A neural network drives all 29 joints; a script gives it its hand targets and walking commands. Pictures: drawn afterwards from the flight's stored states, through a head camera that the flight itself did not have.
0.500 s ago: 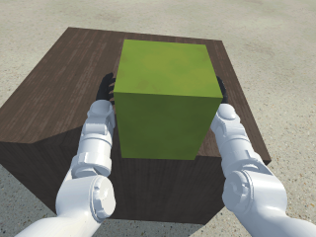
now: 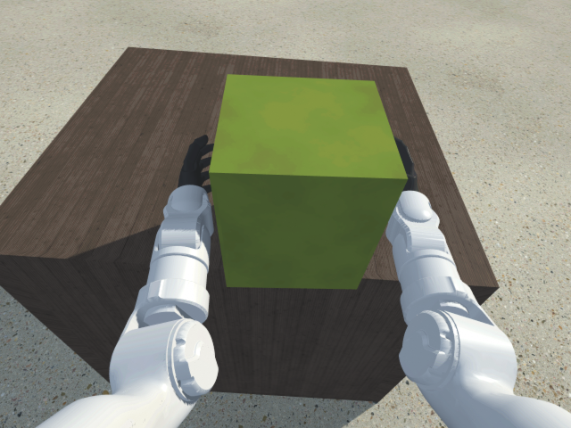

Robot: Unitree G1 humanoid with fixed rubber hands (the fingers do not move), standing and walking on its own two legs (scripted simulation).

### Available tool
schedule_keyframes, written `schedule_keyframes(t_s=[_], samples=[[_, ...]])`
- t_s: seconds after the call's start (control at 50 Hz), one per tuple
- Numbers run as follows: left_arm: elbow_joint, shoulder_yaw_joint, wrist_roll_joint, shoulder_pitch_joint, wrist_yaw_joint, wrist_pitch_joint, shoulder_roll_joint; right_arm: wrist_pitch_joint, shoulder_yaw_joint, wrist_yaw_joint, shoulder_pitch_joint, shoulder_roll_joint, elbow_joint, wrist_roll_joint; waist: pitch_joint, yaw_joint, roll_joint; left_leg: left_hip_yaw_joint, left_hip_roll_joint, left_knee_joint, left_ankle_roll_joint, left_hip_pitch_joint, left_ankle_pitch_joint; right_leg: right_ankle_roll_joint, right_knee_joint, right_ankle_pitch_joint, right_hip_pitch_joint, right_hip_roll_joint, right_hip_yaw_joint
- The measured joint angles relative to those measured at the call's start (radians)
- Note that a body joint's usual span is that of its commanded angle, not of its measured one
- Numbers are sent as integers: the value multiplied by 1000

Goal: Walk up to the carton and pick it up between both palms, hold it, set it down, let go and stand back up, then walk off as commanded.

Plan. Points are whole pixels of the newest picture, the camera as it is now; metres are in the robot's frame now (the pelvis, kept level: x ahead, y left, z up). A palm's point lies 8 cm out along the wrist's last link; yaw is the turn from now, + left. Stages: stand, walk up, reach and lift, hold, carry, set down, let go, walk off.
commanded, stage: set down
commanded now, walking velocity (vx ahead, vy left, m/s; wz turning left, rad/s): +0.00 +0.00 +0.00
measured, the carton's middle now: (296, 189) +0.43 +0.03 +0.11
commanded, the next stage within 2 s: none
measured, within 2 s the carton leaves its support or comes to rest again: neither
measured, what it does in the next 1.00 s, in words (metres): stands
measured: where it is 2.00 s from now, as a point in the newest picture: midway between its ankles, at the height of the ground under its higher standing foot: outside the picture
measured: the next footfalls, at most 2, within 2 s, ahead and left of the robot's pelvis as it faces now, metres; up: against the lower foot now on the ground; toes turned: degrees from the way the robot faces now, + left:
none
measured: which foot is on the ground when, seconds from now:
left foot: down 0.00-1.00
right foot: down 0.00-1.00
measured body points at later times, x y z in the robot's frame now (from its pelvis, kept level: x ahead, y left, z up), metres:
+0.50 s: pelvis +0.01 +0.00 +0.00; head +0.02 +0.02 +0.45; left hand +0.42 +0.18 +0.11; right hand +0.44 -0.13 +0.12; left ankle +0.00 +0.13 -0.75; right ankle -0.01 -0.10 -0.75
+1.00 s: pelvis +0.00 +0.01 +0.00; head +0.04 +0.03 +0.45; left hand +0.42 +0.18 +0.09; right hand +0.44 -0.13 +0.10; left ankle +0.00 +0.13 -0.75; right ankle -0.01 -0.10 -0.75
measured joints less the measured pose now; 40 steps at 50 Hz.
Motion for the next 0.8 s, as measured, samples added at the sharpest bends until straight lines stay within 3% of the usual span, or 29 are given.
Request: schedule_keyframes(t_s=[0.8], samples=[[-145,23,62,68,-31,-59,-57,-82,-44,61,49,49,-108,-46,74,-2,-8,38,-5,-6,11,40,-14,8,19,-22,21,-17,-2]])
